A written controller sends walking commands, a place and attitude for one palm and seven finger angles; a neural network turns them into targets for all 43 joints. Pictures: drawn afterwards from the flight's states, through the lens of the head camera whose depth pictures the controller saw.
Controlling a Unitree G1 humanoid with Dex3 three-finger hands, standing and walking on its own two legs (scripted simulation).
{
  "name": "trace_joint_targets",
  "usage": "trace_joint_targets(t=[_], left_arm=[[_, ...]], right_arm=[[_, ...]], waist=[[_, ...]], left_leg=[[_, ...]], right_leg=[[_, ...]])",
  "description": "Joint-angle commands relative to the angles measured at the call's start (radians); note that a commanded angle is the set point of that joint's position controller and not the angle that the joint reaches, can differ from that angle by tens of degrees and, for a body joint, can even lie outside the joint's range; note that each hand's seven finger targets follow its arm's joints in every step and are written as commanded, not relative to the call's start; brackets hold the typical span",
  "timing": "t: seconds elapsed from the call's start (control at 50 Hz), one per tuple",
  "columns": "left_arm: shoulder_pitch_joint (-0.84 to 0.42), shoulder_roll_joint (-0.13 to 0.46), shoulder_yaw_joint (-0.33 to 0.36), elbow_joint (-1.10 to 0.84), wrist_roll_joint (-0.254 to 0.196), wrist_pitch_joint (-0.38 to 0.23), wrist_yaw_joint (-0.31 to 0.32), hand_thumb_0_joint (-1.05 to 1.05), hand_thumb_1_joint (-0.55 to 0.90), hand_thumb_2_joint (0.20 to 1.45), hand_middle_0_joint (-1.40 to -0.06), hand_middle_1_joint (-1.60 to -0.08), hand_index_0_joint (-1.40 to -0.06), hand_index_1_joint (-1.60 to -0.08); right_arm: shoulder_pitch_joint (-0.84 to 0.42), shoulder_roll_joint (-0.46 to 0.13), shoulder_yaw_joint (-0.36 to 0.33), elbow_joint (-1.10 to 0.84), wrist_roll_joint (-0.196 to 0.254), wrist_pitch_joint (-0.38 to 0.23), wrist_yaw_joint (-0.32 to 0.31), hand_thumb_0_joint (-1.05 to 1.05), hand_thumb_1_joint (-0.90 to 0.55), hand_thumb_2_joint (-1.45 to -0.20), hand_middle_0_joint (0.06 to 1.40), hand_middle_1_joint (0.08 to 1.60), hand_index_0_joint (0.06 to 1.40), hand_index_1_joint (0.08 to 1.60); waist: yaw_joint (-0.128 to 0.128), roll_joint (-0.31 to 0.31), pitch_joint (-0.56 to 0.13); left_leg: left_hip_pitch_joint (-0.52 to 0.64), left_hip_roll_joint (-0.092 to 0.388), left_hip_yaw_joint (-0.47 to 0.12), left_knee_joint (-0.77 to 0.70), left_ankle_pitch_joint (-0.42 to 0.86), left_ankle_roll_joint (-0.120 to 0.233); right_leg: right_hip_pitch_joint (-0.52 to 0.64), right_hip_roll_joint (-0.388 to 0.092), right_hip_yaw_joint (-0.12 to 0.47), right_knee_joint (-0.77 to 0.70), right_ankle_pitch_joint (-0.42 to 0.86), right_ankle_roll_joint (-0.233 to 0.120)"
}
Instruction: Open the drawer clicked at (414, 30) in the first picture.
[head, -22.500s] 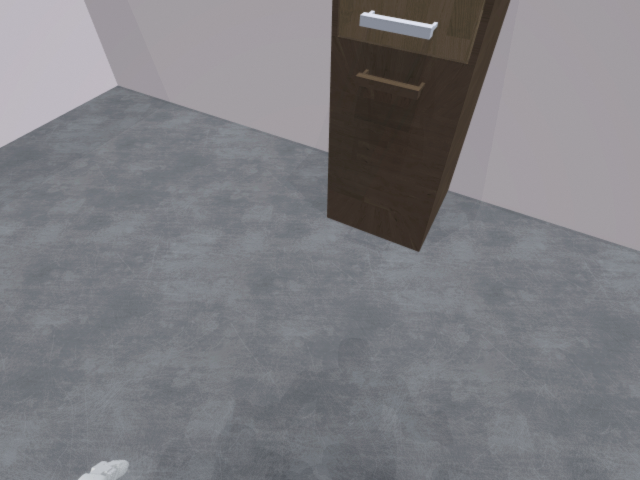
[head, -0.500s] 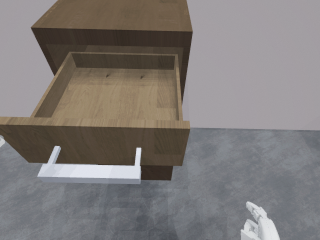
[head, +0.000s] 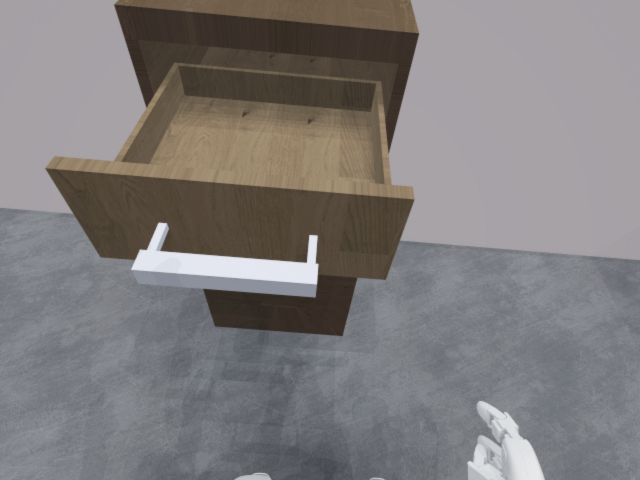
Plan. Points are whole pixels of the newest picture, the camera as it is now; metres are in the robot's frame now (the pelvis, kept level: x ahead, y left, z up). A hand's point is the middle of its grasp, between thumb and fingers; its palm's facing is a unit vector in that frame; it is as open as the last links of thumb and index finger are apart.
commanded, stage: step back with the hand held close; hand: left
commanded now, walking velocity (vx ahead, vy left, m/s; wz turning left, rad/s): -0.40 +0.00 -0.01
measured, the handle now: (233, 255) +0.34 +0.13 +0.11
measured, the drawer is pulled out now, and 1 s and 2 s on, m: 0.29 0.29 0.29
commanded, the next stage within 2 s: stop stepping back and stand still in 0.18 s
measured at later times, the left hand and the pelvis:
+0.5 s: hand out of the picture +0.06 +0.23 +0.30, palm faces +0.56 -0.72 -0.42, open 7.4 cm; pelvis -0.13 -0.01 +0.01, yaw +1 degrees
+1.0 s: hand out of the picture -0.01 +0.24 +0.31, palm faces +0.61 -0.73 -0.29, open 7.4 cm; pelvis -0.19 -0.01 +0.00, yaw +3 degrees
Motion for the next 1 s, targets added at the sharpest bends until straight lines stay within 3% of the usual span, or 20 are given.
trace_joint_targets(t=[0.0, 0.12, 0.18, 0.22, 0.24, 0.26, 0.3, 0.4, 0.46, 0.48, 0.5, 0.7, 0.74, 0.78, 0.8, 0.84, 0.88, 0.92, 0.94, 0.98], left_arm=[[-0.088, 0.184, 0.091, -0.174, -0.004, -0.055, 0.013, 0.000, 0.900, 0.900, -0.200, -0.300, -0.200, -0.300], [-0.097, 0.192, 0.095, -0.131, -0.028, -0.048, -0.021, 0.000, 0.900, 0.900, -0.200, -0.300, -0.200, -0.300], [-0.050, 0.270, 0.177, -0.121, -0.043, -0.058, -0.033, 0.000, 0.900, 0.900, -0.200, -0.300, -0.200, -0.300], [-0.031, 0.242, 0.143, -0.108, -0.064, -0.059, -0.039, 0.000, 0.900, 0.900, -0.200, -0.300, -0.200, -0.300], [0.007, 0.248, 0.146, -0.105, -0.065, -0.062, -0.031, 0.000, 0.900, 0.900, -0.200, -0.300, -0.200, -0.300], [0.052, 0.240, 0.161, -0.071, -0.062, -0.049, -0.024, 0.000, 0.900, 0.900, -0.200, -0.300, -0.200, -0.300], [0.058, 0.195, 0.140, -0.045, -0.048, -0.019, -0.007, 0.000, 0.900, 0.900, -0.200, -0.300, -0.200, -0.300], [-0.012, 0.174, 0.087, 0.002, -0.022, 0.010, 0.039, 0.000, 0.900, 0.900, -0.200, -0.300, -0.200, -0.300], [-0.037, 0.182, 0.058, -0.096, -0.009, -0.006, 0.026, 0.000, 0.900, 0.900, -0.200, -0.300, -0.200, -0.300], [-0.074, 0.225, 0.084, -0.147, 0.000, -0.022, 0.029, 0.000, 0.900, 0.900, -0.200, -0.300, -0.200, -0.300], [-0.094, 0.169, 0.043, -0.159, 0.010, -0.023, 0.030, 0.000, 0.900, 0.900, -0.200, -0.300, -0.200, -0.300], [-0.190, 0.122, -0.027, -0.041, 0.024, 0.022, 0.036, 0.000, 0.900, 0.900, -0.200, -0.300, -0.200, -0.300], [-0.195, 0.128, -0.026, -0.013, 0.021, 0.027, 0.033, 0.000, 0.900, 0.900, -0.200, -0.300, -0.200, -0.300], [-0.198, 0.161, -0.008, -0.006, 0.016, 0.028, 0.034, 0.000, 0.900, 0.900, -0.200, -0.300, -0.200, -0.300], [-0.222, 0.143, -0.029, -0.007, 0.013, 0.025, 0.033, 0.000, 0.900, 0.900, -0.200, -0.300, -0.200, -0.300], [-0.230, 0.135, -0.036, 0.020, 0.012, 0.030, 0.032, 0.000, 0.900, 0.900, -0.200, -0.300, -0.200, -0.300], [-0.224, 0.141, -0.039, -0.005, 0.008, 0.036, 0.030, 0.000, 0.900, 0.900, -0.200, -0.300, -0.200, -0.300], [-0.284, 0.157, -0.020, -0.098, 0.019, 0.017, 0.037, 0.000, 0.900, 0.900, -0.200, -0.300, -0.200, -0.300], [-0.299, 0.174, -0.005, -0.072, 0.032, 0.018, 0.033, 0.000, 0.900, 0.900, -0.200, -0.300, -0.200, -0.300], [-0.230, 0.175, -0.003, -0.064, 0.034, 0.018, 0.024, 0.000, 0.900, 0.900, -0.200, -0.300, -0.200, -0.300]], right_arm=[[-0.057, -0.137, -0.055, -0.114, -0.009, -0.076, 0.021, 0.000, -0.900, -0.900, 0.200, 0.300, 0.200, 0.300], [-0.114, -0.143, -0.041, -0.112, -0.005, -0.070, 0.033, 0.000, -0.900, -0.900, 0.200, 0.300, 0.200, 0.300], [-0.147, -0.153, -0.038, -0.130, 0.004, -0.055, 0.029, 0.000, -0.900, -0.900, 0.200, 0.300, 0.200, 0.300], [-0.115, -0.123, -0.051, -0.140, 0.044, -0.045, 0.025, 0.000, -0.900, -0.900, 0.200, 0.300, 0.200, 0.300], [-0.138, -0.131, -0.064, -0.143, 0.057, -0.040, 0.020, 0.000, -0.900, -0.900, 0.200, 0.300, 0.200, 0.300], [-0.161, -0.098, -0.050, -0.136, 0.044, -0.026, 0.017, 0.000, -0.900, -0.900, 0.200, 0.300, 0.200, 0.300], [-0.143, -0.073, -0.022, -0.160, 0.043, 0.001, 0.008, 0.000, -0.900, -0.900, 0.200, 0.300, 0.200, 0.300], [-0.104, -0.128, -0.031, -0.136, 0.027, -0.012, -0.027, 0.000, -0.900, -0.900, 0.200, 0.300, 0.200, 0.300], [-0.112, -0.176, -0.055, -0.165, 0.031, -0.032, -0.020, 0.000, -0.900, -0.900, 0.200, 0.300, 0.200, 0.300], [-0.111, -0.152, -0.039, -0.148, 0.026, -0.033, -0.017, 0.000, -0.900, -0.900, 0.200, 0.300, 0.200, 0.300], [-0.108, -0.138, -0.032, -0.155, 0.021, -0.032, -0.015, 0.000, -0.900, -0.900, 0.200, 0.300, 0.200, 0.300], [-0.119, -0.135, -0.028, -0.126, 0.013, -0.021, -0.005, 0.000, -0.900, -0.900, 0.200, 0.300, 0.200, 0.300], [-0.117, -0.125, -0.025, -0.127, 0.009, -0.011, -0.005, 0.000, -0.900, -0.900, 0.200, 0.300, 0.200, 0.300], [-0.108, -0.116, -0.023, -0.114, 0.010, 0.003, -0.002, 0.000, -0.900, -0.900, 0.200, 0.300, 0.200, 0.300], [-0.114, -0.109, -0.020, -0.107, 0.010, 0.008, 0.002, 0.000, -0.900, -0.900, 0.200, 0.300, 0.200, 0.300], [-0.103, -0.106, -0.014, -0.104, 0.006, 0.018, -0.001, 0.000, -0.900, -0.900, 0.200, 0.300, 0.200, 0.300], [-0.107, -0.131, -0.014, -0.118, 0.004, 0.024, -0.018, 0.000, -0.900, -0.900, 0.200, 0.300, 0.200, 0.300], [-0.105, -0.135, -0.015, -0.134, 0.002, 0.004, -0.012, 0.000, -0.900, -0.900, 0.200, 0.300, 0.200, 0.300], [-0.100, -0.107, -0.017, -0.128, 0.000, -0.013, -0.005, 0.000, -0.900, -0.900, 0.200, 0.300, 0.200, 0.300], [-0.104, -0.107, -0.025, -0.119, 0.014, -0.029, 0.014, 0.000, -0.900, -0.900, 0.200, 0.300, 0.200, 0.300]], waist=[[-0.004, 0.220, -0.235], [0.004, 0.249, -0.231], [0.018, 0.157, -0.262], [-0.014, -0.165, -0.244], [0.003, -0.222, -0.195], [-0.004, -0.181, -0.176], [-0.029, -0.084, -0.170], [-0.028, -0.053, -0.105], [-0.006, 0.065, -0.107], [-0.010, 0.225, -0.123], [-0.015, 0.260, -0.101], [-0.016, 0.151, -0.013], [-0.016, 0.038, 0.009], [-0.014, -0.121, -0.004], [-0.018, -0.147, -0.024], [-0.031, -0.121, -0.034], [-0.042, 0.033, 0.005], [-0.042, 0.350, -0.022], [-0.044, 0.265, -0.021], [-0.010, 0.146, -0.058]], left_leg=[[0.263, 0.272, -0.213, -0.178, 0.604, 0.077], [0.250, 0.265, -0.201, -0.204, 0.499, 0.050], [0.155, 0.211, -0.141, -0.152, 0.256, 0.012], [0.136, 0.039, 0.014, 0.135, -0.065, -0.075], [0.067, -0.013, -0.040, 0.394, -0.194, -0.079], [-0.026, -0.010, -0.081, 0.511, -0.230, -0.081], [-0.034, 0.033, -0.096, 0.402, -0.200, -0.074], [0.195, 0.025, -0.019, -0.169, -0.115, -0.018], [0.140, 0.126, -0.144, -0.251, -0.022, 0.031], [0.131, 0.151, -0.175, -0.327, -0.125, 0.045], [0.032, 0.172, -0.235, -0.393, -0.251, 0.048], [-0.087, 0.108, -0.162, -0.265, -0.484, 0.036], [-0.081, 0.045, -0.102, -0.118, -0.410, 0.017], [-0.052, -0.004, -0.013, 0.172, -0.237, -0.012], [-0.018, -0.001, -0.007, 0.247, -0.203, -0.017], [0.173, 0.029, -0.013, 0.137, -0.222, -0.005], [0.287, 0.055, -0.076, -0.136, -0.297, 0.017], [0.139, 0.314, -0.504, -0.465, -0.587, 0.137], [0.103, 0.327, -0.511, -0.473, -0.525, 0.163], [0.121, 0.282, -0.353, -0.387, -0.358, 0.149]], right_leg=[[0.018, 0.000, 0.027, 0.048, -0.044, 0.013], [0.133, 0.007, 0.008, -0.197, 0.028, 0.013], [0.270, -0.032, 0.001, -0.380, 0.236, -0.005], [0.153, -0.266, 0.179, -0.500, 0.410, -0.085], [0.073, -0.375, 0.268, -0.529, 0.457, -0.148], [0.096, -0.385, 0.239, -0.494, 0.551, -0.169], [0.162, -0.330, 0.177, -0.410, 0.613, -0.145], [0.146, -0.234, 0.154, -0.460, 0.175, -0.062], [0.247, -0.096, 0.067, -0.347, 0.202, 0.006], [0.216, -0.086, 0.034, -0.283, 0.139, 0.009], [0.266, -0.051, -0.012, -0.215, 0.100, 0.013], [0.260, -0.009, 0.023, -0.313, -0.050, -0.034], [0.198, -0.070, 0.149, -0.432, -0.171, -0.072], [0.153, -0.237, 0.386, -0.588, -0.273, -0.154], [0.128, -0.294, 0.412, -0.614, -0.272, -0.176], [-0.065, -0.288, 0.303, -0.607, -0.385, -0.148], [-0.175, -0.152, 0.137, -0.414, -0.364, -0.091], [-0.100, 0.050, -0.011, 0.148, -0.089, 0.002], [-0.103, 0.019, 0.057, 0.290, -0.046, 0.003], [-0.067, -0.018, 0.056, 0.229, -0.018, 0.008]])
